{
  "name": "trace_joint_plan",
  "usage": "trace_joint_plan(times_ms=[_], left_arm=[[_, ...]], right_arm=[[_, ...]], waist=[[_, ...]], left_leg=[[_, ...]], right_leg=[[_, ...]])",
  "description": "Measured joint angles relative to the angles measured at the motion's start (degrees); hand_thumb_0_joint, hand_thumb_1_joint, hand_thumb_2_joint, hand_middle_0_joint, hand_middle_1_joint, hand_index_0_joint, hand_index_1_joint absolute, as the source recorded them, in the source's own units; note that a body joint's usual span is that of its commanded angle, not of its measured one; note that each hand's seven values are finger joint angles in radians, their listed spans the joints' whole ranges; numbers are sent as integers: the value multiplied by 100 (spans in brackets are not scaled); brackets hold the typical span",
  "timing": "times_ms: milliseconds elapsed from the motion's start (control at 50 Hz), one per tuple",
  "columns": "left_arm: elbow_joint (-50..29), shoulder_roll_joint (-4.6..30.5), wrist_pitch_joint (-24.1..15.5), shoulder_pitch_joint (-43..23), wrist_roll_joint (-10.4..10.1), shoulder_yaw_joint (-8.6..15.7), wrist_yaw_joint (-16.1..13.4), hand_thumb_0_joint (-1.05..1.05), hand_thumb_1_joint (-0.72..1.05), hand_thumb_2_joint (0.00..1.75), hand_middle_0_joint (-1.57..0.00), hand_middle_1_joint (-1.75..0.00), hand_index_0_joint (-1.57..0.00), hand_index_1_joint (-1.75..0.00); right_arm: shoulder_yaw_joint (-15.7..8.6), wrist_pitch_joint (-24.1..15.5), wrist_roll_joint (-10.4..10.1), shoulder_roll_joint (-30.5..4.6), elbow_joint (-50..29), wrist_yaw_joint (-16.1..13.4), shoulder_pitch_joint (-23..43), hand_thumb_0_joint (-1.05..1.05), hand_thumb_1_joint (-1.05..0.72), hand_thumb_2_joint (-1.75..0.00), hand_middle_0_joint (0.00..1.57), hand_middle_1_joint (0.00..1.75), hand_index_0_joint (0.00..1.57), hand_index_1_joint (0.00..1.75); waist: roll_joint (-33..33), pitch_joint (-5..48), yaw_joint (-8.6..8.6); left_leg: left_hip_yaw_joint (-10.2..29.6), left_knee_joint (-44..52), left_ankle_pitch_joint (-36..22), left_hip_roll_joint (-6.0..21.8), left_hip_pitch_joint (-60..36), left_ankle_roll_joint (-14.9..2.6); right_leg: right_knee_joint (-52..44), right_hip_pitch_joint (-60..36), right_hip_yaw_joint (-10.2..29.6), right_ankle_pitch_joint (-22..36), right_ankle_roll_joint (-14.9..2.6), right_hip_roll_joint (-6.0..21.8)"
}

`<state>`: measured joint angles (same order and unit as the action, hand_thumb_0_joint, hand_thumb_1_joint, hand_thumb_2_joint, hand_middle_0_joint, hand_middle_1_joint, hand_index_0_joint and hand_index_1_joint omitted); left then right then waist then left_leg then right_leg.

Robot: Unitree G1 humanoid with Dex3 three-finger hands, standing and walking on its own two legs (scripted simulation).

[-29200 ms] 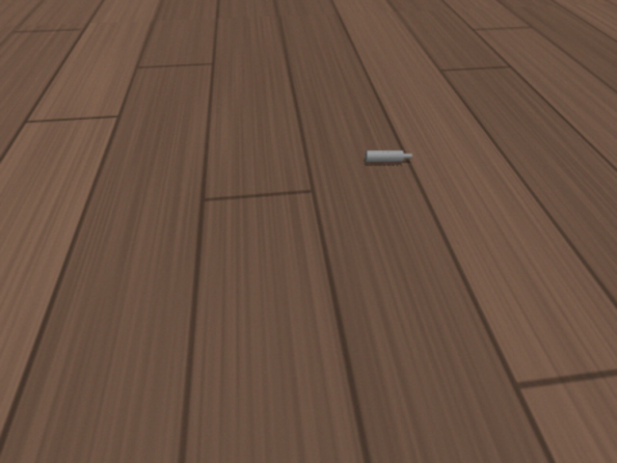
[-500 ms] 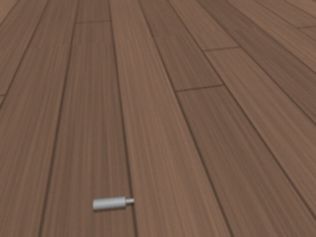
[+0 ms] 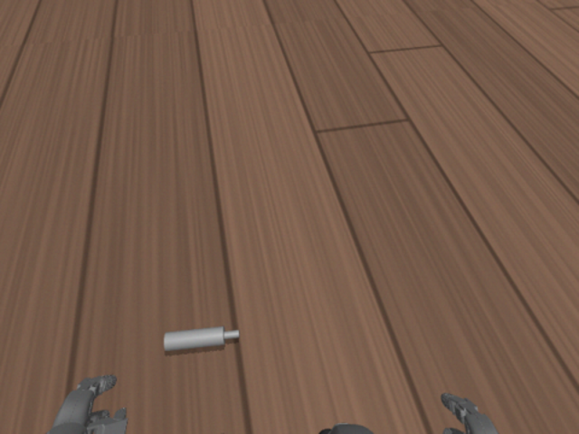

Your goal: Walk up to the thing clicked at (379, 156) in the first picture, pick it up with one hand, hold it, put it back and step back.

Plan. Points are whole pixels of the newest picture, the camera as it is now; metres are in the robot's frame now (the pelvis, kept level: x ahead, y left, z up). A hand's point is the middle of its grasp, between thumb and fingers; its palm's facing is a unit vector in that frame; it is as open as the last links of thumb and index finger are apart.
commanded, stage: rise first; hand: left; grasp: from above
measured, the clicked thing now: (203, 337) +0.44 +0.25 -0.74
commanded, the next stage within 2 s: none
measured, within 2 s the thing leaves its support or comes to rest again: neither
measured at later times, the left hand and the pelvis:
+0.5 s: hand out of the picture +0.15 +0.27 -0.21, palm faces -0.15 -0.88 -0.46, open 14.0 cm; pelvis +0.00 +0.02 -0.07, yaw +0 degrees
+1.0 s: hand (133, 409) +0.20 +0.30 -0.34, palm faces -0.40 -0.62 -0.67, open 14.2 cm; pelvis -0.02 +0.02 -0.20, yaw +0 degrees
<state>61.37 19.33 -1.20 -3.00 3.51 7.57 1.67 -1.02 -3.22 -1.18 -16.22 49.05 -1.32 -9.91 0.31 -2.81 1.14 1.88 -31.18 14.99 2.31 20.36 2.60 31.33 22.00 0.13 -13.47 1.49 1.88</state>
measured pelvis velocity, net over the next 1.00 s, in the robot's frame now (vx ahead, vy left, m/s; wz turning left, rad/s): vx -0.02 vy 0.02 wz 0.00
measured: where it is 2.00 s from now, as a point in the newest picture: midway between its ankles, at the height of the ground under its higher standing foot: outside the picture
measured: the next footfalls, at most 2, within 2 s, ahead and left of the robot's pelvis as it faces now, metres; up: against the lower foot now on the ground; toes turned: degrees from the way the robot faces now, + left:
none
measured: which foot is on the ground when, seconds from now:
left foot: down 0.00-1.00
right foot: down 0.00-1.00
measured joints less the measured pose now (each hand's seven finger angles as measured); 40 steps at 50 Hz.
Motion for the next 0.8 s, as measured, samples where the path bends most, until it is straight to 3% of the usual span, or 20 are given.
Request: trace_joint_plan(times_ms=[60,120,220,340,420,640,720,800], left_arm=[[-271,31,133,-45,273,177,55,1,43,95,-9,-76,-11,-75],[-588,-7,398,100,459,146,6,1,23,96,-6,-88,-8,-87],[-1041,-108,842,418,610,71,-72,1,-11,97,-4,-100,-6,-99],[-1894,-217,900,846,861,120,-132,0,-37,97,-5,-105,-6,-105],[-2547,-249,972,1143,1049,80,-186,0,-45,98,-5,-107,-6,-107],[-3647,-181,1388,1715,1279,-37,-259,0,-54,98,-6,-105,-6,-106],[-3878,-131,1374,1800,1370,-52,-266,0,-54,98,-7,-105,-7,-106],[-3756,-7,1176,1620,1625,-68,-296,0,-55,97,-7,-105,-7,-106]], right_arm=[[-72,-4,42,158,-267,34,-101,1,-90,-90,21,30,20,30],[-94,29,34,209,-492,65,-231,1,-89,-90,21,30,21,30],[-131,-35,32,195,-838,130,-301,1,-87,-89,21,30,21,30],[-204,-239,71,200,-1165,132,-246,1,-86,-89,21,30,21,30],[-214,-301,86,242,-1311,102,-129,1,-86,-89,21,30,21,30],[-103,-487,146,339,-1700,113,12,1,-89,-90,21,30,21,30],[-89,-553,157,329,-1803,137,37,1,-90,-90,21,30,21,30],[-81,-633,159,275,-1842,163,109,1,-91,-90,21,30,21,30]], waist=[[36,122,14],[-16,266,30],[-104,503,43],[-60,705,-23],[-34,727,-50],[-65,905,-3],[-82,988,8],[-109,1095,21]], left_leg=[[-33,-398,181,8,384,4],[-39,-694,340,-2,627,-21],[-40,-1371,672,-29,1231,-71],[-15,-2413,1145,-64,2168,-107],[9,-2900,1373,-63,2564,-117],[117,-3690,1707,-66,3429,-120],[147,-4047,1837,-79,3839,-110],[186,-4539,1992,-102,4403,-98]], right_leg=[[372,393,50,-149,4,-14],[612,615,67,-274,30,-7],[1207,1185,97,-557,86,13],[2201,2100,120,-1003,141,33],[2644,2475,120,-1207,162,26],[3343,3272,52,-1512,174,15],[3709,3680,43,-1651,169,21],[4217,4245,37,-1822,163,30]])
